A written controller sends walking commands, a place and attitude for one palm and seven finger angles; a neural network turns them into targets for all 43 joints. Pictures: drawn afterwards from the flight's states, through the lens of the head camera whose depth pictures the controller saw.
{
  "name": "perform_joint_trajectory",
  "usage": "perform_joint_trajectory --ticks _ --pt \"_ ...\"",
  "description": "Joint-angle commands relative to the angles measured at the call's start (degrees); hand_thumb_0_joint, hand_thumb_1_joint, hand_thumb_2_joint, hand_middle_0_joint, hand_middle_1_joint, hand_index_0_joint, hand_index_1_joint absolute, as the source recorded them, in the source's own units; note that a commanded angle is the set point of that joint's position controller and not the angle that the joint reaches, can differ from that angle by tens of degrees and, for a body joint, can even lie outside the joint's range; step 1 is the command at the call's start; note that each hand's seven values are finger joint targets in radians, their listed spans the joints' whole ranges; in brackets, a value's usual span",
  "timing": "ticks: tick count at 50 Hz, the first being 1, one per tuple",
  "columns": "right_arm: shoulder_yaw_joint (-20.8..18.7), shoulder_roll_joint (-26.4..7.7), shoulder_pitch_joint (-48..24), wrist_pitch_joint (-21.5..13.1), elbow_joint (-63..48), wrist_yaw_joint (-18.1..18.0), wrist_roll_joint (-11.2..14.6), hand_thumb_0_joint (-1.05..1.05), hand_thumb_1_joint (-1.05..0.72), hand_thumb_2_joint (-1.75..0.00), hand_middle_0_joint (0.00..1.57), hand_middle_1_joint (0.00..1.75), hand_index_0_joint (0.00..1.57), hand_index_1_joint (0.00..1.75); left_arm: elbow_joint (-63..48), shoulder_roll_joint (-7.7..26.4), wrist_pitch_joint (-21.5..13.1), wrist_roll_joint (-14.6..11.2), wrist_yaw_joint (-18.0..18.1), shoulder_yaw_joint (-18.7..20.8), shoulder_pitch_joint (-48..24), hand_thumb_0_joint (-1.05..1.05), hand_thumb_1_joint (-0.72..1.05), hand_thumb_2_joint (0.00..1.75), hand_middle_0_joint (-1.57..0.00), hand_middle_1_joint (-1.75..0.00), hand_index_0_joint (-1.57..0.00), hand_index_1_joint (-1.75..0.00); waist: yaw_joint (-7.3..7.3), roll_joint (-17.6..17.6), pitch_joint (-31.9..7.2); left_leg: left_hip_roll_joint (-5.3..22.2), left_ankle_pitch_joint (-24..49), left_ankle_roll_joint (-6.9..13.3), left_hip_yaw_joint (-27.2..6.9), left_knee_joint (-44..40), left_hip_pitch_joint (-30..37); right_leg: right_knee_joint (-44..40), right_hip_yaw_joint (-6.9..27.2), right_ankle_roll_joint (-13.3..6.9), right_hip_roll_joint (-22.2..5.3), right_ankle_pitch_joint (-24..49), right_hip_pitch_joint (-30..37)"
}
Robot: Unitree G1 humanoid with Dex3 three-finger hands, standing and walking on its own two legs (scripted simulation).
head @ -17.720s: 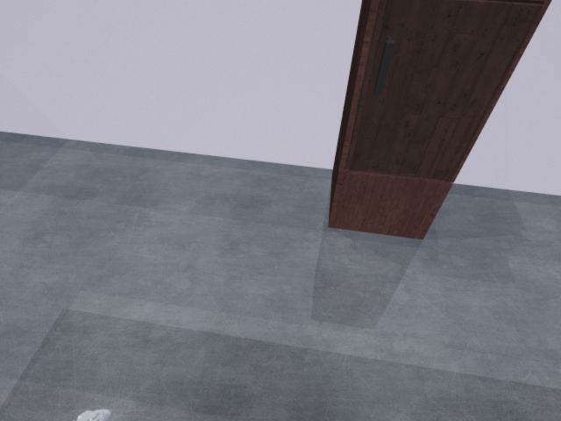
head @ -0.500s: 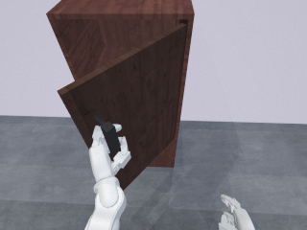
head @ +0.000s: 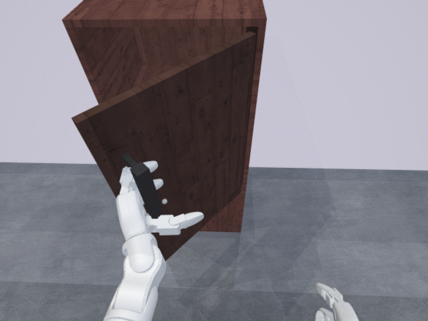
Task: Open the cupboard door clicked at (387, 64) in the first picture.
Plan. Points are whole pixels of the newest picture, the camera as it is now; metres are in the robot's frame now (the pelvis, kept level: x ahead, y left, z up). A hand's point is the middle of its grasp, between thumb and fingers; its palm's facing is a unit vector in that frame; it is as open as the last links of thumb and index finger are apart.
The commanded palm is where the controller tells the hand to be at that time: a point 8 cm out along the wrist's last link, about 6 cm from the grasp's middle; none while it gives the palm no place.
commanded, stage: open thumb and fingers to let go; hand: left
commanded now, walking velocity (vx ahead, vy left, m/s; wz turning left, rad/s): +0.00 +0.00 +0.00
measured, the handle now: (142, 187) +0.34 +0.16 +0.07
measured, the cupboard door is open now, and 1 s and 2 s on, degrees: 48 50 49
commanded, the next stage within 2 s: slide the hand sideways off the handle in 0.26 s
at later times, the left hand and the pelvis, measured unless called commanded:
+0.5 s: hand (162, 218) +0.28 +0.11 +0.07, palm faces +0.02 -0.99 -0.10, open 15.6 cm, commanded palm +0.27 +0.16 +0.07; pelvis +0.00 +0.02 -0.01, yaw +0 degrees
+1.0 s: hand (147, 236) +0.25 +0.13 +0.07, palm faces -0.05 -1.00 -0.03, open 16.2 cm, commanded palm +0.22 +0.19 +0.07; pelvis +0.00 +0.02 -0.01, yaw -1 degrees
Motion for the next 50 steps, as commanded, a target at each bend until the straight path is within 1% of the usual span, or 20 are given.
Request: perform_joint_trajectory --ticks 1,2,4,12,14,18,19,20,21,23,25,26,28,31,34,35,38,39,41,50 --pt "-1.64 -4.17 -5.93 -2.81 -9.77 -0.04 -0.26 0.00 -0.90 -0.90 0.20 0.30 0.20 0.30 -13.73 0.10 -3.83 1.63 1.66 -0.28 -11.96 0.00 -0.50 0.30 -0.24 -0.85 -0.24 -0.85 0.73 -5.06 -12.25 -2.37 10.11 2.43 0.77 -4.27 2.03 -8.67 4.24 1.81 -0.79 12.94 9.05" --pt "-1.64 -4.19 -5.87 -2.85 -9.84 0.05 -0.26 0.00 -0.90 -0.90 0.20 0.30 0.20 0.30 -14.40 -0.09 -3.72 1.88 1.81 -0.55 -11.91 0.00 -0.50 0.30 -0.23 -0.80 -0.23 -0.80 0.71 -4.14 -12.63 -2.32 10.23 2.35 0.81 -4.24 2.13 -8.19 3.93 1.64 -0.62 12.95 8.85" --pt "-1.56 -4.30 -5.62 -2.82 -9.95 0.12 -0.33 0.00 -0.90 -0.90 0.20 0.30 0.20 0.30 -13.55 -0.60 -3.14 2.27 2.32 -1.25 -11.48 0.00 -0.50 0.30 -0.22 -0.70 -0.22 -0.70 0.32 -6.29 -11.22 -2.10 9.74 2.38 0.32 -4.50 1.64 -8.30 3.37 1.62 -0.37 11.89 8.25" --pt "-1.40 -3.94 -5.92 -2.67 -10.76 0.64 -0.40 0.00 -0.90 -0.90 0.20 0.30 0.20 0.30 -17.17 -3.15 -1.64 3.09 4.14 -3.51 -10.97 0.00 -0.50 0.30 -0.15 -0.30 -0.15 -0.30 0.58 -3.15 -11.92 -1.72 11.49 1.93 0.00 -4.28 2.58 -6.17 1.87 1.01 0.37 12.55 7.13" --pt "-1.31 -4.01 -5.82 -2.38 -10.68 0.47 -0.40 0.00 -0.90 -0.90 0.20 0.30 0.20 0.30 -16.42 -1.80 -0.98 3.09 4.76 -2.13 -10.05 0.00 -0.50 0.30 -0.15 -0.30 -0.15 -0.30 0.54 -6.50 -11.18 -1.65 10.56 1.98 -0.36 -4.41 1.57 -6.68 1.79 1.16 0.46 11.31 7.43" --pt "-1.03 -3.73 -6.91 -1.81 -10.51 0.18 -0.50 0.00 -0.90 -0.90 0.20 0.30 0.20 0.30 -16.90 -2.00 -0.05 3.48 5.49 -2.27 -12.53 0.00 -0.50 0.30 -0.15 -0.30 -0.15 -0.30 0.59 -3.89 -11.37 -1.89 9.80 1.89 -0.30 -4.14 1.79 -6.52 2.03 0.98 0.35 10.02 6.49" --pt "-0.65 -5.73 -2.95 -1.85 -8.37 0.25 -0.55 0.00 -0.90 -0.90 0.20 0.30 0.20 0.30 -14.57 3.81 -2.40 9.26 -6.85 -12.57 -11.70 0.00 -0.50 0.30 -0.15 -0.30 -0.15 -0.30 -4.25 -7.84 -8.03 -1.99 10.62 2.92 -0.33 -3.33 2.72 -5.69 3.42 1.33 0.03 14.31 3.55" --pt "-1.42 -5.81 -2.55 -1.92 -9.90 -0.21 0.31 0.00 -0.90 -0.90 0.20 0.30 0.20 0.30 -18.91 9.77 -5.02 7.04 -13.42 -6.13 -14.84 0.00 -0.50 0.30 -0.15 -0.30 -0.15 -0.30 -2.04 -3.93 -12.41 -1.94 11.58 3.11 -0.16 -3.28 3.51 -5.14 3.78 0.91 -0.25 16.60 5.50" --pt "-1.18 -5.83 -3.03 -2.13 -10.45 -0.65 0.61 0.00 -0.90 -0.90 0.20 0.30 0.20 0.30 -19.52 10.08 -6.26 5.93 -18.64 -7.07 -14.63 0.00 -0.50 0.30 -0.15 -0.30 -0.15 -0.30 -1.59 -0.95 -14.14 -2.20 11.89 3.14 0.05 -3.27 4.82 -4.76 4.14 0.65 -0.28 17.22 6.41" --pt "-0.44 -5.96 -3.28 -3.55 -11.45 -1.30 2.02 0.00 -0.90 -0.90 0.20 0.30 0.20 0.30 -17.74 8.90 -7.06 0.52 -28.13 -8.49 -14.71 0.00 -0.50 0.30 -0.15 -0.30 -0.15 -0.30 -2.74 -1.71 -11.77 -2.29 10.36 3.26 -0.51 -3.40 5.00 -5.35 3.62 0.86 0.10 16.08 5.44" --pt "0.32 -5.58 -4.87 -5.05 -12.76 -1.73 3.56 0.00 -0.90 -0.90 0.20 0.30 0.20 0.30 -16.21 5.91 -5.63 -6.82 -32.10 -6.87 -13.76 0.00 -0.50 0.30 -0.15 -0.30 -0.15 -0.30 -1.91 -1.73 -9.14 -2.33 6.67 2.79 -1.12 -4.56 3.95 -6.41 2.54 0.93 0.66 11.16 4.97" --pt "0.44 -5.76 -5.21 -5.75 -12.72 -1.91 3.86 0.00 -0.90 -0.90 0.20 0.30 0.20 0.30 -15.27 6.05 -4.74 -9.15 -31.97 -4.79 -14.72 0.00 -0.50 0.30 -0.15 -0.30 -0.15 -0.30 -1.68 -3.10 -8.13 -2.34 4.40 2.48 -1.66 -4.97 2.99 -6.94 2.08 1.16 0.79 7.97 4.20" --pt "0.33 -6.10 -5.37 -6.88 -12.87 -1.69 4.02 0.00 -0.90 -0.90 0.20 0.30 0.20 0.30 -14.95 6.60 -3.82 -10.55 -30.08 -1.65 -13.09 0.00 -0.50 0.30 -0.15 -0.30 -0.15 -0.30 -0.40 -4.04 -8.53 -2.46 3.06 2.15 -1.96 -5.70 2.73 -7.12 1.56 1.18 0.88 4.97 4.06" --pt "-0.10 -6.00 -4.40 -7.96 -13.61 -0.46 3.73 0.00 -0.90 -0.90 0.20 0.30 0.20 0.30 -17.17 7.18 -3.81 -8.27 -26.65 -1.17 -8.62 0.00 -0.50 0.30 -0.15 -0.30 -0.15 -0.30 0.72 -2.81 -10.26 -2.35 5.71 2.15 -1.58 -5.85 3.43 -6.02 1.37 1.10 0.72 7.14 4.90" --pt "-0.52 -6.45 -3.30 -7.93 -13.98 0.31 3.26 0.00 -0.90 -0.90 0.20 0.30 0.20 0.30 -18.47 10.97 -4.31 -5.91 -24.94 1.61 -3.45 0.00 -0.50 0.30 -0.15 -0.30 -0.15 -0.30 1.36 -5.98 -10.69 -2.10 7.19 2.35 -1.16 -5.49 1.84 -5.59 1.92 1.14 0.68 8.76 6.55" --pt "-0.49 -6.16 -3.79 -7.80 -14.58 0.45 3.27 0.00 -0.90 -0.90 0.20 0.30 0.20 0.30 -19.44 10.66 -4.44 -5.22 -24.90 1.25 -2.17 0.00 -0.50 0.30 -0.15 -0.30 -0.15 -0.30 1.60 -4.30 -10.06 -2.13 7.24 2.35 -0.67 -5.55 1.78 -5.42 2.13 1.06 0.62 9.10 6.46" --pt "-0.38 -6.11 -3.73 -7.65 -14.81 0.37 3.18 0.00 -0.90 -0.90 0.20 0.30 0.20 0.30 -21.67 12.10 -4.63 -4.79 -25.23 2.25 -2.42 0.00 -0.50 0.30 -0.15 -0.30 -0.15 -0.30 1.06 -2.39 -8.77 -2.22 5.48 2.40 -0.25 -5.20 0.93 -5.73 2.71 1.08 0.64 7.57 5.49" --pt "-0.45 -6.22 -3.74 -7.65 -14.89 0.27 3.24 0.00 -0.90 -0.90 0.20 0.30 0.20 0.30 -22.14 13.07 -4.76 -5.03 -25.42 3.18 -1.09 0.00 -0.50 0.30 -0.15 -0.30 -0.15 -0.30 1.20 -3.57 -8.68 -2.13 5.41 2.50 -0.35 -5.19 0.48 -6.04 2.91 1.05 0.67 7.13 6.19" --pt "-0.19 -5.97 -4.16 -8.02 -15.40 0.15 3.42 0.00 -0.90 -0.90 0.20 0.30 0.20 0.30 -23.56 11.34 -4.89 -6.01 -26.39 1.76 0.23 0.00 -0.50 0.30 -0.15 -0.30 -0.15 -0.30 0.82 -1.45 -7.90 -2.27 4.52 2.47 -0.19 -5.10 0.67 -6.09 2.82 1.15 0.78 6.47 5.21" --pt "-0.45 -6.46 -3.38 -9.76 -15.54 -0.62 3.68 0.00 -0.90 -0.90 0.20 0.30 0.20 0.30 -27.34 13.37 -5.23 -8.58 -29.11 4.30 7.03 0.00 -0.50 0.30 -0.15 -0.30 -0.15 -0.30 0.39 -2.29 -8.24 -2.47 5.28 2.52 -0.44 -3.42 -0.41 -5.43 3.02 1.61 0.89 7.49 4.91"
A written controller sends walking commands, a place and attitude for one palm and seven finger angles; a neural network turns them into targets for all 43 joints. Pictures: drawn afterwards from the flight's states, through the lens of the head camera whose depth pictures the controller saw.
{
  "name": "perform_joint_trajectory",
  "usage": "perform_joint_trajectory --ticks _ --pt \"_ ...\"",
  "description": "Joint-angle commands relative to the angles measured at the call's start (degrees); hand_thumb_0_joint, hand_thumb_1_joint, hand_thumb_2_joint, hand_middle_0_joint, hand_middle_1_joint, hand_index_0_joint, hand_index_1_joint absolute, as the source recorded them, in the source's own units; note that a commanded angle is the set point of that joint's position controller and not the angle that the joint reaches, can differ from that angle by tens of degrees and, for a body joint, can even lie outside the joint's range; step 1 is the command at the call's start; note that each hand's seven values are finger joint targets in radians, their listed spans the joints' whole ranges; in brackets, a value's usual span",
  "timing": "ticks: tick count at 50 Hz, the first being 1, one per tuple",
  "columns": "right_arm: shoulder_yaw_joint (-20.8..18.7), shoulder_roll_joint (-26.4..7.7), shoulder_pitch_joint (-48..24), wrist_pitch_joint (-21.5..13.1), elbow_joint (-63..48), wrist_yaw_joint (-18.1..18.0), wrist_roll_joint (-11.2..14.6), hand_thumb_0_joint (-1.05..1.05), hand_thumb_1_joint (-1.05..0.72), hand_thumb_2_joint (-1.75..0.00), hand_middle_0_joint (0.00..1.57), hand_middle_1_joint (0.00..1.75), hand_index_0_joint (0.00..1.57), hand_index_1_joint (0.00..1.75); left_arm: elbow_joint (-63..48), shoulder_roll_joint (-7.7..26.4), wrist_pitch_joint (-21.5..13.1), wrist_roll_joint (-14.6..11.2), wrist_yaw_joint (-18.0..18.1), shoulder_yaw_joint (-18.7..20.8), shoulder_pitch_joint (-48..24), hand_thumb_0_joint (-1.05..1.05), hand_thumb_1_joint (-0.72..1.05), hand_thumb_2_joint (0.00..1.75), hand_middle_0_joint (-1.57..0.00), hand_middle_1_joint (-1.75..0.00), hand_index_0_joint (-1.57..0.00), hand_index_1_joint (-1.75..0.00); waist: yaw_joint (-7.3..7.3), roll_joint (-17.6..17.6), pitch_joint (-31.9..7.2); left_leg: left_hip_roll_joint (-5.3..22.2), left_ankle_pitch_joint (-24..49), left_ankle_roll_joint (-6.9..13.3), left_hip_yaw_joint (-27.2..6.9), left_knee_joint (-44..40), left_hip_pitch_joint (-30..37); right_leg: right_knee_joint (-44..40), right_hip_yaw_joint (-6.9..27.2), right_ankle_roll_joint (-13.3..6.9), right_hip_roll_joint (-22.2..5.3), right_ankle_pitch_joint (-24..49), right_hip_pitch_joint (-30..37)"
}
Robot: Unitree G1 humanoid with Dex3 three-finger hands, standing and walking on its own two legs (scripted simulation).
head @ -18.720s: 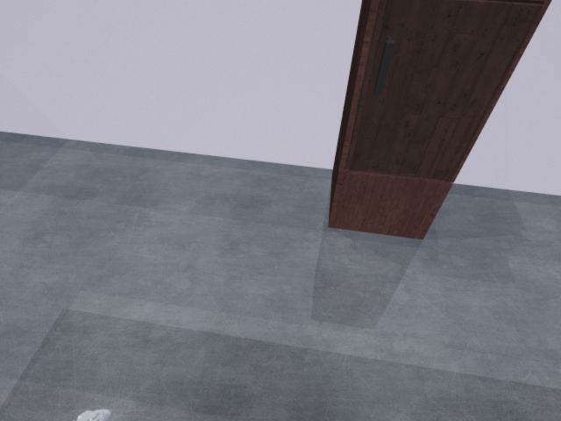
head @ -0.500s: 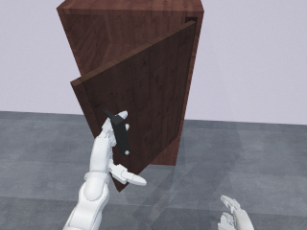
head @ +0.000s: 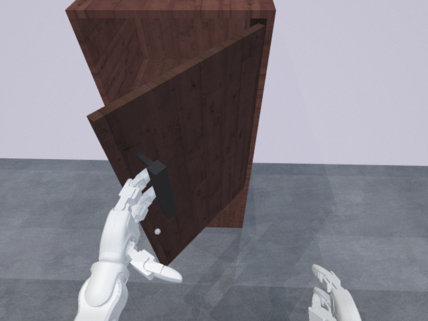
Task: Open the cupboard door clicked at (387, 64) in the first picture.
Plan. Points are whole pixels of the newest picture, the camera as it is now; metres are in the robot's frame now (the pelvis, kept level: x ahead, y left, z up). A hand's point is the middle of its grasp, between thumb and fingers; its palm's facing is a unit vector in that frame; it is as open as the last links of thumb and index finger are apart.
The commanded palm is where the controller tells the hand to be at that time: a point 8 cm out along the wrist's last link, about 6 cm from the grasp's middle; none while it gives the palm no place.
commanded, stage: slide the hand sideways off the handle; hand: left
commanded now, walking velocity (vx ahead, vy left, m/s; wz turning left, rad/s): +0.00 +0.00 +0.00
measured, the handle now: (156, 186) +0.34 +0.13 +0.08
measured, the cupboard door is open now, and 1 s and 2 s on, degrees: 50 49 49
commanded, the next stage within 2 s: draw the hand back to the body in 0.56 s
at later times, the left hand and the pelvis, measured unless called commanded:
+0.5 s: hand (124, 257) +0.21 +0.16 +0.07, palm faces +0.04 -1.00 -0.06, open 16.2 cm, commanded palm +0.18 +0.22 +0.07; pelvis +0.01 -0.01 -0.01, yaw +1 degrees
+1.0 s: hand (90, 256) +0.20 +0.20 +0.10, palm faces +0.04 -1.00 -0.07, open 16.3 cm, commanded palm +0.17 +0.25 +0.11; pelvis +0.01 +0.01 +0.00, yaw +1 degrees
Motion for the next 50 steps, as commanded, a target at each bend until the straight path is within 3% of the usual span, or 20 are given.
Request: perform_joint_trajectory --ticks 1,9,12,13,16,19,22,24,25,28,33,36,40,44,50 --pt "-2.59 -5.75 -4.83 -3.81 -9.81 -0.79 0.00 0.00 -0.90 -0.90 0.20 0.30 0.20 0.30 -14.73 4.16 -4.16 -1.28 -0.14 4.91 -5.64 0.00 -0.50 0.30 -0.15 -0.30 -0.15 -0.30 0.57 -2.54 -9.85 -2.08 7.42 0.90 -1.52 -7.39 1.11 -7.87 1.80 0.07 1.34 8.59 6.89" --pt "-2.74 -6.01 -4.06 -4.26 -10.15 -1.52 0.20 0.00 -0.90 -0.90 0.20 0.30 0.20 0.30 -15.84 7.12 -4.08 -3.69 -3.22 9.42 1.88 0.00 -0.50 0.30 -0.15 -0.30 -0.15 -0.30 0.91 -4.81 -9.83 -2.47 9.68 0.98 -1.25 -5.32 -1.07 -7.87 3.45 0.51 1.03 11.93 8.70" --pt "-2.78 -5.87 -4.08 -4.55 -10.54 -1.58 0.38 0.00 -0.90 -0.90 0.20 0.30 0.20 0.30 -17.92 7.50 -4.60 -4.85 -4.70 10.75 5.18 0.00 -0.50 0.30 -0.15 -0.30 -0.15 -0.30 1.32 -1.87 -10.18 -2.64 10.76 0.81 -0.99 -4.87 -0.65 -7.16 3.45 0.51 0.94 14.28 8.89" --pt "-2.97 -5.97 -3.72 -4.60 -10.69 -1.63 0.46 0.00 -0.90 -0.90 0.20 0.30 0.20 0.30 -18.37 8.49 -4.74 -5.17 -4.93 12.08 7.11 0.00 -0.50 0.30 -0.15 -0.30 -0.15 -0.30 1.59 -2.42 -10.80 -2.59 11.57 0.78 -0.99 -4.54 -0.70 -6.76 3.36 0.52 1.02 15.44 9.16" --pt "-3.06 -6.10 -3.57 -5.06 -11.25 -1.57 0.60 0.00 -0.90 -0.90 0.20 0.30 0.20 0.30 -20.78 7.90 -5.36 -5.86 -6.13 11.08 9.34 0.00 -0.50 0.30 -0.15 -0.30 -0.15 -0.30 1.02 -1.04 -10.48 -2.58 12.09 0.82 -1.13 -3.85 -0.69 -6.07 3.05 0.63 1.14 16.30 8.04" --pt "-3.30 -6.36 -3.00 -5.20 -11.18 -1.77 0.51 0.00 -0.90 -0.90 0.20 0.30 0.20 0.30 -20.85 8.76 -5.93 -6.47 -7.16 12.34 12.26 0.00 -0.50 0.30 -0.15 -0.30 -0.15 -0.30 0.75 -4.63 -10.37 -2.54 12.48 0.87 -1.53 -2.91 -2.21 -5.66 3.24 0.87 1.18 16.98 8.28" --pt "-3.29 -6.52 -2.92 -5.59 -11.18 -2.05 0.69 0.00 -0.90 -0.90 0.20 0.30 0.20 0.30 -21.13 9.52 -6.50 -7.33 -8.68 13.06 12.03 0.00 -0.50 0.30 -0.15 -0.30 -0.15 -0.30 0.15 -2.85 -8.60 -2.64 10.28 0.77 -1.52 -1.80 -3.51 -6.19 4.24 1.02 0.81 13.87 6.07" --pt "-3.43 -6.75 -2.96 -5.83 -10.92 -2.42 0.72 0.00 -0.90 -0.90 0.20 0.30 0.20 0.30 -21.21 10.89 -6.84 -7.98 -9.74 14.40 11.38 0.00 -0.50 0.30 -0.15 -0.30 -0.15 -0.30 -0.09 -4.14 -8.63 -2.50 9.80 0.86 -1.86 -1.01 -4.40 -6.43 4.90 1.04 0.80 12.22 5.73" --pt "-3.45 -6.89 -3.06 -6.10 -11.04 -2.57 0.75 0.00 -0.90 -0.90 0.20 0.30 0.20 0.30 -22.07 11.05 -7.08 -8.28 -10.38 14.42 10.66 0.00 -0.50 0.30 -0.15 -0.30 -0.15 -0.30 -0.09 -2.45 -9.77 -2.55 9.71 0.89 -1.81 -0.69 -4.01 -6.28 5.16 1.08 0.62 12.07 5.51" --pt "-3.33 -7.00 -2.72 -6.80 -10.72 -2.86 1.02 0.00 -0.90 -0.90 0.20 0.30 0.20 0.30 -21.97 10.63 -7.21 -9.52 -12.21 14.25 11.08 0.00 -0.50 0.30 -0.15 -0.30 -0.15 -0.30 -0.21 -1.80 -10.22 -2.55 11.00 0.87 -2.24 -0.49 -3.63 -5.45 4.25 0.90 0.83 13.61 5.40" --pt "-3.26 -7.21 -2.75 -7.67 -10.54 -3.14 1.17 0.00 -0.90 -0.90 0.20 0.30 0.20 0.30 -21.64 10.99 -6.05 -9.98 -12.88 14.09 10.38 0.00 -0.50 0.30 -0.15 -0.30 -0.15 -0.30 -0.15 -0.62 -10.17 -2.35 10.23 0.85 -2.74 -0.75 -3.32 -5.02 3.16 0.55 1.25 10.65 3.81" --pt "-3.12 -6.51 -3.30 -7.93 -11.52 -2.97 1.39 0.00 -0.90 -0.90 0.20 0.30 0.20 0.30 -25.36 12.29 -5.07 -9.90 -11.81 15.49 12.75 0.00 -0.50 0.30 -0.15 -0.30 -0.15 -0.30 1.42 1.58 -12.26 -2.27 11.64 0.91 -2.78 -2.35 -1.35 -4.94 2.44 0.21 1.34 11.84 6.19" --pt "-2.80 -6.16 -4.10 -7.63 -11.51 -3.20 1.67 0.00 -0.90 -0.90 0.20 0.30 0.20 0.30 -25.75 13.26 -2.87 -10.18 -10.57 17.74 13.88 0.00 -0.50 0.30 -0.15 -0.30 -0.15 -0.30 1.83 0.10 -9.99 -2.00 10.43 0.80 -2.91 -3.99 -1.28 -6.21 1.87 0.29 1.65 10.14 6.76" --pt "-2.33 -6.58 -4.58 -7.76 -11.22 -3.32 1.97 0.00 -0.90 -0.90 0.20 0.30 0.20 0.30 -25.32 13.02 -0.70 -10.72 -11.06 17.61 13.09 0.00 -0.50 0.30 -0.15 -0.30 -0.15 -0.30 1.17 -0.49 -6.53 -1.71 8.85 0.85 -3.29 -5.50 -0.58 -7.91 1.33 0.27 1.98 7.86 6.25" --pt "-1.82 -7.13 -4.49 -9.55 -10.94 -3.66 2.12 0.00 -0.90 -0.90 0.20 0.30 0.20 0.30 -28.81 13.81 1.59 -11.18 -12.20 17.70 10.74 0.00 -0.50 0.30 -0.15 -0.30 -0.15 -0.30 1.08 1.52 -7.01 -1.55 9.09 0.90 -3.82 -7.75 2.91 -9.25 0.41 0.28 2.07 8.17 7.43"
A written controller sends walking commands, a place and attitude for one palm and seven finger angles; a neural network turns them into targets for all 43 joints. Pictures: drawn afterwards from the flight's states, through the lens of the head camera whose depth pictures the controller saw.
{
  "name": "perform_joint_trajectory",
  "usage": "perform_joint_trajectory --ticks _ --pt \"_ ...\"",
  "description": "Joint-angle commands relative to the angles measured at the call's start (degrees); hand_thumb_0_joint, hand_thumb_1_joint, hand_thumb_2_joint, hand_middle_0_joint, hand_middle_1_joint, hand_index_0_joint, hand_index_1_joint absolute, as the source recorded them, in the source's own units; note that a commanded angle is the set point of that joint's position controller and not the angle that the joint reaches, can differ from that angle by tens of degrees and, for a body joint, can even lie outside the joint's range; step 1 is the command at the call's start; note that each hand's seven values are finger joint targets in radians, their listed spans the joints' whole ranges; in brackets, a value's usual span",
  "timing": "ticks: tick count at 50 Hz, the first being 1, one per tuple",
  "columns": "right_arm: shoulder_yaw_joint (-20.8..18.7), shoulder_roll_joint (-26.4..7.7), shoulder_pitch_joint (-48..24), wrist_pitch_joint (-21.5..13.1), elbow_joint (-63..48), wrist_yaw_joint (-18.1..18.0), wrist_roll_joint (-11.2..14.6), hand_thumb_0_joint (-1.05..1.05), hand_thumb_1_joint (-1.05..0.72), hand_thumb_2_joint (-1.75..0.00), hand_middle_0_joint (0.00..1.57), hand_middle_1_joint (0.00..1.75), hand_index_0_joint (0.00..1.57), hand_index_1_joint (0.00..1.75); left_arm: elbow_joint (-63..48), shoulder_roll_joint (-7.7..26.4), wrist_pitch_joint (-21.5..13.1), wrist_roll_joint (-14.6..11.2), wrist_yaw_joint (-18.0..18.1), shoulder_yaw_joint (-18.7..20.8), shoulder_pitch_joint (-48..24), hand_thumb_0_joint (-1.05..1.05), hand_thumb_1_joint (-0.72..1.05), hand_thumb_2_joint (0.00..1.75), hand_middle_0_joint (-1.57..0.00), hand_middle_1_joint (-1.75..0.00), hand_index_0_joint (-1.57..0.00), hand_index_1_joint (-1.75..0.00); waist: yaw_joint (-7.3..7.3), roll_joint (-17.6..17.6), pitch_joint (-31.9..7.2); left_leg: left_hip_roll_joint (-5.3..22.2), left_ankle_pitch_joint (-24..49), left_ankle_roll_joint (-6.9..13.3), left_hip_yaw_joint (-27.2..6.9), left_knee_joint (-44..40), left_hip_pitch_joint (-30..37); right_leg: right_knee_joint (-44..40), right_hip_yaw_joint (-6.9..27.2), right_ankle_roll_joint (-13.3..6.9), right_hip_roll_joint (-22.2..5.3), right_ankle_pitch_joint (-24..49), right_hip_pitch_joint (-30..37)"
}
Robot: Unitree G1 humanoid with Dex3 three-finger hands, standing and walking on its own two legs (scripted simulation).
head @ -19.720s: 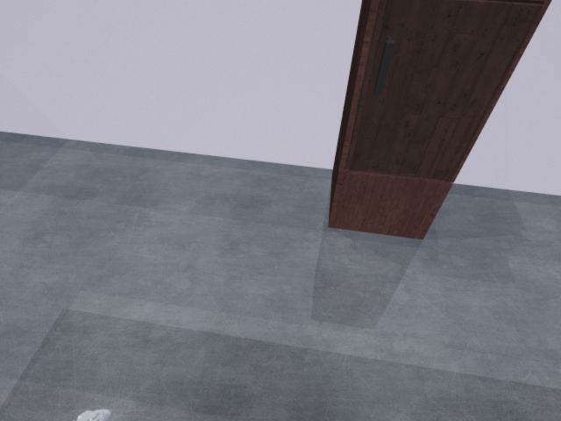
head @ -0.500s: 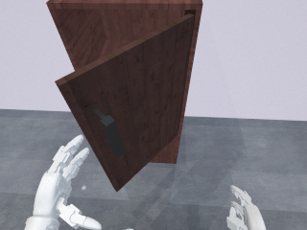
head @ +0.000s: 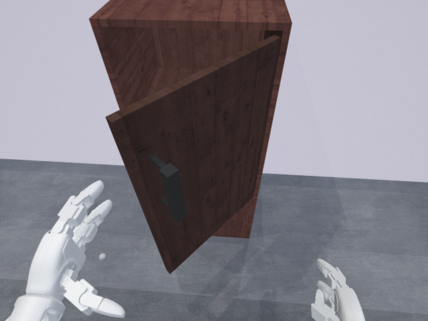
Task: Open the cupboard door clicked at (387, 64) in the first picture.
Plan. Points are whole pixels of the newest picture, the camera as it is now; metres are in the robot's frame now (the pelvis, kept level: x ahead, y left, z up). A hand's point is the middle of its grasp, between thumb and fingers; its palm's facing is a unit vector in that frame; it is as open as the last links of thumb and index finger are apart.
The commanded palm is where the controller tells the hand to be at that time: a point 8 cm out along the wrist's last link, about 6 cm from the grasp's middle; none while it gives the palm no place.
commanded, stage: draw the hand back to the body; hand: left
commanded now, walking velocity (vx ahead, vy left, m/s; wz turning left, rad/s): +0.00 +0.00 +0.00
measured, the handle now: (167, 189) +0.33 +0.12 +0.08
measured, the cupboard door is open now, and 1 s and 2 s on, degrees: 49 49 49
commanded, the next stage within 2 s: step back with the hand held close in 1.24 s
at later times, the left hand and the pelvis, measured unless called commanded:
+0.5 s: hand (54, 234) +0.20 +0.24 +0.15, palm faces +0.33 -0.87 -0.36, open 13.5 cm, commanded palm +0.16 +0.28 +0.17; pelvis +0.01 +0.01 +0.04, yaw -1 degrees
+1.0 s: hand (25, 201) +0.22 +0.26 +0.20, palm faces +0.45 -0.80 -0.39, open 7.9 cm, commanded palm +0.17 +0.30 +0.21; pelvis +0.02 +0.00 +0.05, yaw -2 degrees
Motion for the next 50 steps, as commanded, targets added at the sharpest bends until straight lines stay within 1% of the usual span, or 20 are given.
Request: perform_joint_trajectory --ticks 1,3,8,9,10,11,12,13,14,17,22,25,28,30,35,37,40,43,45,50 --pt "-2.74 -6.28 -5.81 -4.65 -9.67 -0.74 0.04 0.00 -0.90 -0.90 0.20 0.30 0.20 0.30 -14.20 6.82 -2.23 -1.00 -0.38 4.40 -3.85 0.00 -0.50 0.30 -0.15 -0.30 -0.15 -0.30 0.00 0.10 -4.85 -1.75 11.64 0.56 -1.81 -10.80 3.69 -9.22 1.84 -0.14 1.83 10.20 6.12" --pt "-2.59 -6.48 -5.88 -5.12 -9.38 -0.77 0.06 0.00 -0.90 -0.90 0.20 0.30 0.20 0.30 -15.04 7.66 -1.46 -1.08 -0.34 5.28 -4.28 0.00 -0.50 0.30 -0.15 -0.30 -0.15 -0.30 0.13 -0.14 -4.42 -1.72 11.39 0.50 -2.00 -11.59 4.17 -9.79 1.55 -0.12 1.90 9.91 6.38" --pt "-2.20 -6.38 -6.72 -6.01 -8.57 -0.92 0.21 0.00 -0.90 -0.90 0.20 0.30 0.20 0.30 -15.67 8.69 0.58 -1.41 -0.36 7.22 -5.36 0.00 -0.32 0.37 -0.16 -0.30 -0.16 -0.30 0.73 1.06 -2.94 -1.67 11.01 0.37 -2.12 -13.78 6.02 -11.50 1.12 -0.16 1.89 9.30 7.74" --pt "-2.62 -5.86 -7.11 -5.09 -8.19 -2.24 -0.67 0.00 -0.90 -0.90 0.20 0.30 0.20 0.30 -18.66 17.93 1.53 8.01 8.81 9.95 -6.52 0.00 -0.29 0.39 -0.16 -0.30 -0.16 -0.30 2.79 0.01 -3.06 -0.98 9.51 0.58 -1.23 -16.74 6.09 -15.65 4.63 -0.96 0.71 7.18 10.94" --pt "-1.97 -4.75 -7.57 -4.78 -8.57 -2.73 -1.31 0.00 -0.90 -0.90 0.20 0.30 0.20 0.30 -19.32 11.47 2.71 8.87 12.56 6.22 -4.16 0.00 -0.26 0.40 -0.16 -0.30 -0.16 -0.30 1.54 -0.70 0.50 -1.34 8.91 0.60 -0.77 -17.78 6.84 -17.50 4.49 -0.65 0.22 6.43 10.38" --pt "-1.73 -4.49 -6.99 -4.19 -7.37 -2.75 -1.32 0.00 -0.90 -0.90 0.20 0.30 0.20 0.30 -17.72 8.95 3.61 10.58 15.04 3.78 -2.25 0.00 -0.22 0.42 -0.16 -0.30 -0.16 -0.30 1.10 0.78 2.48 -1.04 8.96 0.61 -0.49 -18.56 8.40 -18.40 3.89 -0.54 0.09 6.13 10.55" --pt "-1.73 -4.79 -7.10 -3.67 -7.00 -2.66 -1.44 0.00 -0.90 -0.90 0.20 0.30 0.20 0.30 -18.75 9.29 4.10 11.64 16.79 3.67 -2.35 0.00 -0.18 0.43 -0.16 -0.30 -0.16 -0.30 1.23 2.16 2.14 -0.86 9.77 0.61 -0.66 -19.60 9.72 -18.81 3.54 -0.55 0.10 6.79 11.61" --pt "-1.65 -5.00 -7.33 -3.42 -6.60 -2.69 -1.66 0.00 -0.90 -0.90 0.20 0.30 0.20 0.30 -19.45 9.89 4.18 12.59 18.09 3.73 -3.04 0.00 -0.15 0.45 -0.16 -0.30 -0.16 -0.30 1.10 1.64 1.86 -0.77 10.85 0.67 -0.74 -20.62 11.17 -19.28 3.18 -0.54 0.17 7.90 12.73" --pt "-1.70 -5.06 -7.91 -3.16 -5.94 -2.73 -1.89 0.00 -0.90 -0.90 0.20 0.30 0.20 0.30 -17.79 10.23 4.48 13.03 19.04 4.29 -2.52 0.00 -0.12 0.47 -0.16 -0.30 -0.16 -0.30 1.21 -1.29 2.61 -0.60 11.41 0.86 -0.66 -21.42 11.65 -20.75 3.19 -0.43 0.25 8.22 13.97" --pt "-1.85 -5.27 -8.84 -2.86 -4.65 -2.85 -2.24 0.00 -0.90 -0.90 0.20 0.30 0.20 0.30 -17.94 11.15 4.08 14.19 20.65 5.34 -3.66 0.00 -0.01 0.51 -0.17 -0.30 -0.17 -0.30 1.19 -0.44 1.91 -0.63 13.53 1.10 0.06 -24.11 15.76 -22.88 3.30 -0.26 -0.02 10.50 17.08" --pt "-1.89 -5.26 -10.08 -2.84 -3.01 -2.32 -2.60 0.00 -0.90 -0.90 0.20 0.30 0.20 0.30 -18.68 11.33 3.26 15.19 21.57 6.01 -5.07 0.00 0.17 0.58 -0.17 -0.30 -0.17 -0.30 1.54 1.85 2.64 -0.39 17.90 0.80 -0.01 -28.52 19.98 -25.12 2.74 -0.36 0.08 14.05 21.39" --pt "-2.18 -5.34 -10.56 -2.67 -2.22 -2.11 -2.90 0.00 -0.90 -0.90 0.20 0.30 0.20 0.30 -18.12 12.22 3.13 15.30 21.74 7.72 -4.21 0.00 0.27 0.63 -0.18 -0.30 -0.18 -0.30 2.07 -0.65 2.26 -0.14 22.38 0.77 0.21 -29.90 21.66 -26.02 2.57 -0.34 0.27 17.93 24.24" --pt "-2.45 -5.41 -10.77 -2.05 -1.50 -1.65 -2.93 0.00 -0.90 -0.90 0.20 0.30 0.20 0.30 -17.69 12.32 3.08 15.30 21.63 8.98 -4.55 0.00 0.37 0.68 -0.18 -0.30 -0.18 -0.30 2.19 0.11 2.74 -0.02 25.41 0.53 0.48 -30.90 23.18 -27.01 2.70 -0.30 0.46 19.94 25.44" --pt "-2.55 -5.36 -11.34 -1.66 -1.25 -1.44 -2.94 0.00 -0.90 -0.90 0.20 0.30 0.20 0.30 -16.69 12.33 3.10 15.17 21.51 9.45 -5.22 0.00 0.44 0.70 -0.18 -0.30 -0.18 -0.30 2.19 0.15 4.23 -0.02 25.03 0.49 0.67 -31.57 23.45 -27.88 2.81 -0.27 0.47 19.92 25.59" --pt "-2.92 -5.31 -11.78 -0.81 -0.78 -1.21 -3.04 0.00 -0.90 -0.90 0.20 0.30 0.20 0.30 -16.97 13.67 2.70 14.93 21.47 12.08 -6.79 0.00 0.62 0.78 -0.19 -0.30 -0.19 -0.30 2.52 1.21 3.57 0.03 26.51 0.39 1.00 -32.53 25.15 -28.93 3.10 -0.27 0.67 21.16 27.12" --pt "-3.06 -5.26 -11.82 -0.58 -0.65 -1.13 -3.12 0.00 -0.90 -0.90 0.20 0.30 0.20 0.30 -16.64 14.35 2.54 14.78 21.53 13.37 -7.41 0.00 0.69 0.81 -0.19 -0.30 -0.19 -0.30 2.62 -0.46 3.60 -0.04 27.32 0.50 1.03 -32.67 25.33 -29.17 3.03 -0.21 0.78 22.19 27.59" --pt "-3.22 -5.27 -12.02 -0.37 -0.33 -1.03 -3.12 0.00 -0.90 -0.90 0.20 0.30 0.20 0.30 -17.17 15.14 2.37 14.59 21.50 14.65 -8.35 0.00 0.80 0.86 -0.20 -0.30 -0.20 -0.30 2.67 2.20 2.73 -0.17 28.83 0.52 1.48 -32.56 26.27 -29.50 3.41 -0.23 0.61 23.91 28.38" --pt "-3.53 -5.32 -12.32 -0.05 -0.12 -0.93 -3.02 0.00 -0.90 -0.90 0.20 0.30 0.20 0.30 -16.84 16.09 2.16 14.38 21.48 16.05 -9.66 0.00 0.90 0.90 -0.20 -0.30 -0.20 -0.30 2.76 0.49 2.66 -0.08 29.23 0.68 1.62 -32.59 27.04 -29.83 3.49 -0.08 0.79 24.36 28.13" --pt "-3.47 -5.34 -12.31 0.17 0.06 -0.81 -2.95 0.00 -0.90 -0.90 0.20 0.30 0.20 0.30 -14.57 13.80 2.54 14.31 21.07 14.17 -8.40 0.00 0.90 0.90 -0.20 -0.30 -0.20 -0.30 2.46 0.70 4.34 -0.07 28.80 0.64 1.72 -32.92 26.66 -30.21 3.30 0.04 0.75 23.92 27.61" --pt "-3.86 -5.47 -12.73 0.49 -0.07 -0.78 -2.96 0.00 -0.90 -0.90 0.20 0.30 0.20 0.30 -14.69 14.66 2.29 14.21 20.88 14.41 -9.12 0.00 0.90 0.90 -0.20 -0.30 -0.20 -0.30 2.64 -0.01 3.90 -0.22 26.77 1.05 2.14 -33.19 27.19 -31.01 3.71 0.24 0.72 22.86 27.53"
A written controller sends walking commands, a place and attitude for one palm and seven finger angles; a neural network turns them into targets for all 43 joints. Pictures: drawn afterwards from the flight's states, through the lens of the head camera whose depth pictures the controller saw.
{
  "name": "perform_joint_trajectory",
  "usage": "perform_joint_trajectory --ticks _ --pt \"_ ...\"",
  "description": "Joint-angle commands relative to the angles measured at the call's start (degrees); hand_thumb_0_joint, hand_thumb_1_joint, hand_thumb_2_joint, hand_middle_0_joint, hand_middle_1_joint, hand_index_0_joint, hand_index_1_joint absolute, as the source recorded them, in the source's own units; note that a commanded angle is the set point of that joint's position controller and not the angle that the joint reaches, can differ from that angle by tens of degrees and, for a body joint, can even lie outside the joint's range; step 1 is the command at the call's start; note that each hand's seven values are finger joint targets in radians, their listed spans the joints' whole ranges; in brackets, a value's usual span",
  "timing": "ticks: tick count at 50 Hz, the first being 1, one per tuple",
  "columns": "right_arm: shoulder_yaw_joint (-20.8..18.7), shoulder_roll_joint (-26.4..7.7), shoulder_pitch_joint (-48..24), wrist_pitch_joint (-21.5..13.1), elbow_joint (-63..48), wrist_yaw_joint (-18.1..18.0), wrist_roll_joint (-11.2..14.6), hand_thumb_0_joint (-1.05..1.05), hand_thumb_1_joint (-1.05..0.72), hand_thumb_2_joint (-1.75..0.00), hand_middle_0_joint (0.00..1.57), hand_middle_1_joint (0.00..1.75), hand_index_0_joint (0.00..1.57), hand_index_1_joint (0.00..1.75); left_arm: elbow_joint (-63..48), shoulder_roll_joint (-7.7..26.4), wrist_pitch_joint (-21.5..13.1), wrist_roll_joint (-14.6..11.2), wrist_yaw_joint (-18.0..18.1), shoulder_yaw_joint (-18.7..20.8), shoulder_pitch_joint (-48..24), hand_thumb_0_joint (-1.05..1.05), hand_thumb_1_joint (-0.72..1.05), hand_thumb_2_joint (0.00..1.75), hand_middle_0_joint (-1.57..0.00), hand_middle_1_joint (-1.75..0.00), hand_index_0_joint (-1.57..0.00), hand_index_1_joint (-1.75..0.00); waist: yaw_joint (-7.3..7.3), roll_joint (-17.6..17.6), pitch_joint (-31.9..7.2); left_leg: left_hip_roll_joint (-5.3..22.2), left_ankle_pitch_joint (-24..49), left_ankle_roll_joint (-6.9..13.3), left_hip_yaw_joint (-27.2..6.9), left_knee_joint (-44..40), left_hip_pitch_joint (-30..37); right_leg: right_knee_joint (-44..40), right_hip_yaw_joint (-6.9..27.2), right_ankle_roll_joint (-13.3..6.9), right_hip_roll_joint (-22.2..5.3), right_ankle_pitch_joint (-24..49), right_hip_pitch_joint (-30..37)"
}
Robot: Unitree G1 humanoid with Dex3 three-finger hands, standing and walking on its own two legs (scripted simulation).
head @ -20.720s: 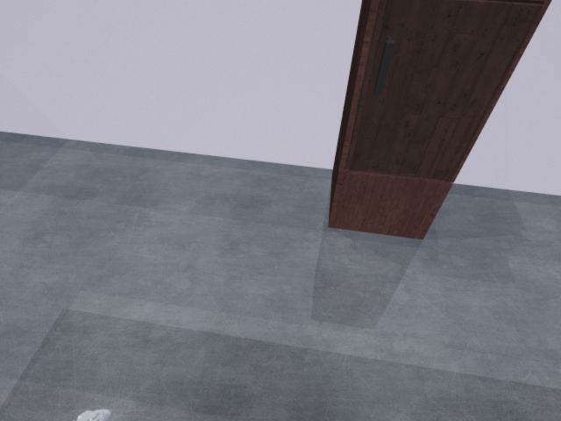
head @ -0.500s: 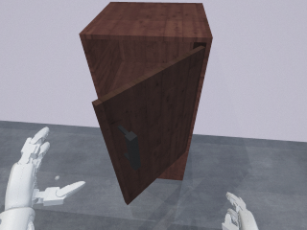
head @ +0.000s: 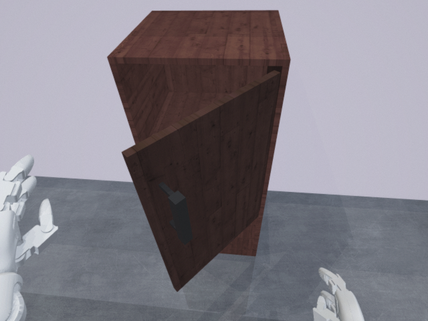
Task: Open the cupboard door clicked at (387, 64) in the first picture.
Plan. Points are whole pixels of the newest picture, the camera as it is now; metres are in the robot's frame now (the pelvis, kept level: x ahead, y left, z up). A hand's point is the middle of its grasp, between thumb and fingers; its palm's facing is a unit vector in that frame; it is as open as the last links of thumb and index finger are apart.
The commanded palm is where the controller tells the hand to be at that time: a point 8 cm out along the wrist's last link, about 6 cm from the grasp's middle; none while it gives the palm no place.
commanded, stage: draw the hand back to the body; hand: left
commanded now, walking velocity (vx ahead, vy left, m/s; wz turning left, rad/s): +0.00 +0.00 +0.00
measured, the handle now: (175, 213) +0.31 +0.13 +0.03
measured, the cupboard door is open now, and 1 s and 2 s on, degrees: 49 49 49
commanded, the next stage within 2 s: step back with the hand held close in 0.24 s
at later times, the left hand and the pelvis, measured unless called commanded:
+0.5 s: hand (49, 229) +0.18 +0.26 +0.16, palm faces +0.45 -0.78 -0.44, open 7.5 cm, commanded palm +0.12 +0.29 +0.17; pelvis -0.02 -0.01 +0.00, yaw +0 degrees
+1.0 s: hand (10, 276) +0.12 +0.28 +0.15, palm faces +0.41 -0.77 -0.50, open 7.4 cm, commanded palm +0.06 +0.32 +0.17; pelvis -0.08 +0.02 -0.02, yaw +0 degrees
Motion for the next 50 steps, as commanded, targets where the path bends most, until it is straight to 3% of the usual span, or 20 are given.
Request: perform_joint_trajectory --ticks 1,4,10,17,18,19,20,21,22,25,28,34,37,41,47,50 --pt "-2.33 -5.57 -7.61 -2.84 -9.33 -0.62 -0.16 0.00 -0.90 -0.90 0.20 0.30 0.20 0.30 -11.63 10.34 -3.77 0.17 0.77 5.36 -5.74 0.00 0.90 0.90 -0.20 -0.30 -0.20 -0.30 -0.33 -0.24 -3.82 0.19 14.48 0.78 -0.86 -3.22 -1.45 -3.06 1.19 -0.38 0.23 10.91 0.92" --pt "-2.54 -5.50 -7.69 -3.21 -9.09 -0.78 -0.32 0.00 -0.90 -0.90 0.20 0.30 0.20 0.30 -12.33 11.77 -4.15 0.20 0.93 6.83 -4.88 0.00 0.90 0.90 -0.20 -0.30 -0.20 -0.30 0.03 -0.43 -5.67 0.07 15.78 0.91 -0.54 -2.59 -0.71 -3.10 1.44 -0.41 0.15 12.70 1.77" --pt "-2.47 -5.11 -7.95 -3.58 -8.74 -0.86 -0.27 0.00 -0.90 -0.90 0.20 0.30 0.20 0.30 -11.27 10.89 -4.37 0.03 0.84 6.26 -5.13 0.00 0.90 0.90 -0.20 -0.30 -0.20 -0.30 -0.27 -0.17 -2.92 -0.01 13.46 0.93 -0.26 -3.00 -1.15 -4.24 1.66 -0.16 0.13 10.66 0.17" --pt "-2.75 -5.18 -7.99 -3.91 -8.48 -0.88 -0.20 0.00 -0.90 -0.90 0.20 0.30 0.20 0.30 -10.87 10.81 -4.87 0.00 0.75 6.11 -4.92 0.00 0.90 0.90 -0.20 -0.30 -0.20 -0.30 -0.17 -0.90 -3.43 0.00 12.02 1.11 -0.21 -3.37 -0.69 -4.78 1.79 -0.06 0.24 8.80 0.03" --pt "-2.67 -5.29 -8.60 -4.47 -9.33 -0.82 -0.23 0.00 -0.90 -0.90 0.20 0.30 0.20 0.30 -18.04 12.89 -5.82 -0.06 0.94 7.07 -9.29 0.00 0.90 0.90 -0.20 -0.30 -0.20 -0.30 0.08 0.58 -6.53 -0.30 12.33 1.16 -0.73 -3.03 0.10 -4.55 2.16 -0.08 0.07 9.34 1.34" --pt "-1.26 -5.17 -7.90 -3.27 -11.77 -0.83 0.89 0.00 -0.90 -0.90 0.20 0.30 0.20 0.30 -19.92 22.35 -8.55 0.93 1.87 16.22 -18.53 0.00 0.90 0.90 -0.20 -0.30 -0.20 -0.30 -2.58 2.78 1.33 0.15 6.44 1.58 -1.38 -1.70 -5.07 -7.64 6.54 -0.24 -2.24 9.50 -5.67" --pt "-2.31 -5.21 -7.41 -2.24 -10.07 -1.08 0.18 0.00 -0.90 -0.90 0.20 0.30 0.20 0.30 -12.19 15.10 -7.99 0.57 1.08 11.51 -6.99 0.00 0.90 0.90 -0.20 -0.30 -0.20 -0.30 -2.73 -4.25 0.71 0.60 5.99 1.77 -2.31 0.07 -6.57 -7.93 6.16 -0.15 -3.43 8.79 -6.98" --pt "-2.92 -5.95 -6.73 -1.17 -10.57 -0.69 0.08 0.00 -0.90 -0.90 0.20 0.30 0.20 0.30 -9.48 12.30 -7.40 0.51 0.52 9.42 0.03 0.00 0.90 0.90 -0.20 -0.30 -0.20 -0.30 -2.70 -6.60 -1.40 0.54 7.44 1.84 -1.85 1.21 -5.31 -7.79 6.06 -0.21 -3.81 9.60 -7.18" --pt "-3.16 -6.32 -7.07 -0.34 -11.04 -0.44 0.04 0.00 -0.90 -0.90 0.20 0.30 0.20 0.30 -10.62 11.11 -7.30 0.43 0.18 7.85 1.66 0.00 0.90 0.90 -0.20 -0.30 -0.20 -0.30 -3.02 -5.34 -2.33 0.64 8.45 1.80 -1.36 1.95 -5.30 -7.36 6.04 -0.14 -4.28 11.05 -7.84" --pt "-3.68 -6.83 -6.80 1.07 -11.74 -0.70 0.14 0.00 -0.90 -0.90 0.20 0.30 0.20 0.30 -13.38 11.81 -7.70 0.38 0.45 8.35 3.86 0.00 0.90 0.90 -0.20 -0.30 -0.20 -0.30 -3.41 -1.43 -7.54 1.61 13.52 1.34 -1.40 1.16 -5.58 -3.47 4.61 0.00 -4.15 16.56 -5.01" --pt "-4.24 -6.89 -6.49 2.24 -12.81 -1.13 0.47 0.00 -0.90 -0.90 0.20 0.30 0.20 0.30 -15.35 13.92 -7.69 0.32 1.07 10.16 4.43 0.00 0.90 0.90 -0.20 -0.30 -0.20 -0.30 -3.48 -3.38 -10.08 2.41 17.36 1.22 -1.53 1.20 -5.95 -1.07 3.85 0.53 -3.57 19.67 -4.23" --pt "-4.57 -6.80 -6.83 3.25 -14.45 -1.62 0.74 0.00 -0.90 -0.90 0.20 0.30 0.20 0.30 -19.15 15.83 -7.94 0.39 1.91 11.88 5.27 0.00 0.90 0.90 -0.20 -0.30 -0.20 -0.30 -3.33 -1.53 -10.91 3.25 17.85 1.16 -2.73 0.85 -9.67 2.58 3.86 0.59 -3.10 19.45 -3.61" --pt "-4.69 -6.94 -6.13 3.12 -14.87 -1.51 0.82 0.00 -0.90 -0.90 0.20 0.30 0.20 0.30 -19.18 15.21 -8.24 0.59 2.30 11.59 6.00 0.00 0.90 0.90 -0.20 -0.30 -0.20 -0.30 -3.43 -1.28 -9.10 3.91 12.25 1.63 -3.19 -0.10 -13.67 3.57 4.26 0.76 -2.75 14.96 -4.21" --pt "-4.69 -7.54 -5.72 2.49 -15.24 -1.34 0.79 0.00 -0.90 -0.90 0.20 0.30 0.20 0.30 -19.69 14.64 -9.08 1.22 2.81 11.45 5.59 0.00 0.90 0.90 -0.20 -0.30 -0.20 -0.30 -3.74 0.77 -6.21 5.03 -2.24 2.75 -5.13 -2.93 -22.02 5.08 4.76 0.65 -2.15 6.48 -3.34" --pt "-4.75 -7.81 -4.69 0.59 -15.71 -1.15 0.58 0.00 -0.90 -0.90 0.20 0.30 0.20 0.30 -21.37 14.18 -10.75 2.61 3.17 12.54 4.25 0.00 0.90 0.90 -0.20 -0.30 -0.20 -0.30 -3.83 4.13 -4.74 7.95 -19.00 5.31 -8.62 -6.79 -35.99 13.59 4.54 1.27 -0.20 4.06 2.85" --pt "-4.70 -7.64 -4.22 -0.42 -15.52 -1.18 0.31 0.00 -0.90 -0.90 0.20 0.30 0.20 0.30 -22.20 14.08 -11.32 3.11 3.19 12.80 2.58 0.00 0.90 0.90 -0.20 -0.30 -0.20 -0.30 -3.91 3.52 -4.37 8.39 -21.74 5.67 -9.39 -6.13 -39.08 15.73 4.80 1.31 0.10 3.82 3.69"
